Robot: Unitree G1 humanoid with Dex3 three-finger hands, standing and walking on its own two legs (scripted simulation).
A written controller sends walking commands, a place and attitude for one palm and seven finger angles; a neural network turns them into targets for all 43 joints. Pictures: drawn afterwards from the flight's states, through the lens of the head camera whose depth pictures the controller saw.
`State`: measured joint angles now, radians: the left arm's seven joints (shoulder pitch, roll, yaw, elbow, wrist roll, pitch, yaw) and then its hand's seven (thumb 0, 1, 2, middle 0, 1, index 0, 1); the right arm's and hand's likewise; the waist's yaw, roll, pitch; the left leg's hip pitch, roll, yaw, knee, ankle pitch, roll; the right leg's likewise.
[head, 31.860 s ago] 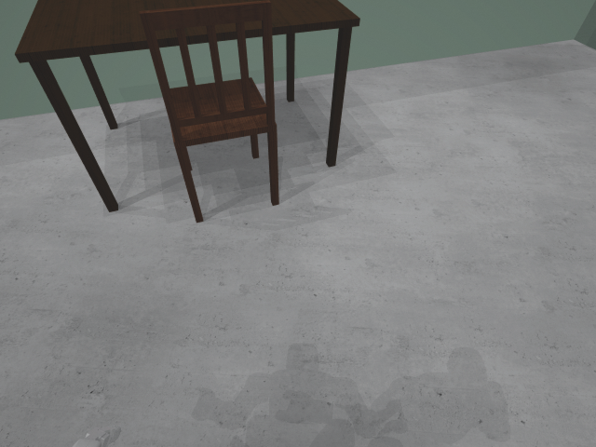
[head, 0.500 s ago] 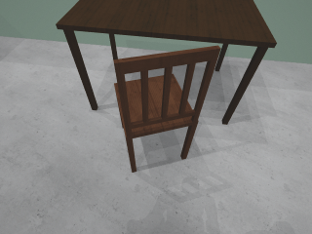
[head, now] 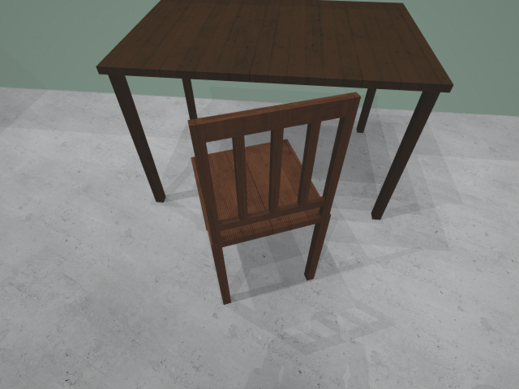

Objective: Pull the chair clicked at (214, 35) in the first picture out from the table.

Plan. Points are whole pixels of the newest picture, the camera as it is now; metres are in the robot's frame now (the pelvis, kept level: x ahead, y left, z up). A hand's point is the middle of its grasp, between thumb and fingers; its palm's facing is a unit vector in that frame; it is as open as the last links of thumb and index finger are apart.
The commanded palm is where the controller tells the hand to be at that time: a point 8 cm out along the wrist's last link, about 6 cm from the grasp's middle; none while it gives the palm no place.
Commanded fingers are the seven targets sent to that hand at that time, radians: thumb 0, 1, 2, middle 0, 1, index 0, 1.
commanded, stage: let the arm hang, fingers relaxed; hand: left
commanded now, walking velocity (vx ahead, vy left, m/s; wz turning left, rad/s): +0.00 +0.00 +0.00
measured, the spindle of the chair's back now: (275, 174) +0.64 +0.00 -0.10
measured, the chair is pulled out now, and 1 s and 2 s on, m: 0.26 0.26 0.26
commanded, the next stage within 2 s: look to check the result in 0.10 s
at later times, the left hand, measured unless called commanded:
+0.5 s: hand out of the picture +0.00 +0.15 -0.17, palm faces +0.04 -0.98 -0.17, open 7.4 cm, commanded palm none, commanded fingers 0.00 0.90 0.90 -0.20 -0.30 -0.20 -0.30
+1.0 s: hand out of the picture +0.01 +0.13 -0.17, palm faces +0.05 -0.98 -0.18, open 7.4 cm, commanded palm none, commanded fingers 0.00 0.90 0.90 -0.20 -0.30 -0.20 -0.30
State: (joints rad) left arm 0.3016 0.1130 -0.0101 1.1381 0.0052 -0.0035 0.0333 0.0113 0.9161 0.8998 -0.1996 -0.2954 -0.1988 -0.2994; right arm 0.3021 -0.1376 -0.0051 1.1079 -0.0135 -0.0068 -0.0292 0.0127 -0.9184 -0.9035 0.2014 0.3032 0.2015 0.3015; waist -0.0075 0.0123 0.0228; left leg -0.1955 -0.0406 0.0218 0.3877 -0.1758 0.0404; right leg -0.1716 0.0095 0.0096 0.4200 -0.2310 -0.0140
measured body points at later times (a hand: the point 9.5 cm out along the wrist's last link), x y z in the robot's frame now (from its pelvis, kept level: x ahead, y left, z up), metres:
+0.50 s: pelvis +0.02 -0.01 +0.00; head +0.03 -0.02 +0.45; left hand +0.00 +0.20 -0.16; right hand -0.01 -0.21 -0.17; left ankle +0.02 +0.09 -0.74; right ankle +0.00 -0.11 -0.74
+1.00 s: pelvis +0.03 -0.02 +0.00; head +0.04 -0.03 +0.45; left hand +0.01 +0.18 -0.16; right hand +0.01 -0.23 -0.17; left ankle +0.02 +0.09 -0.74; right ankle +0.00 -0.11 -0.74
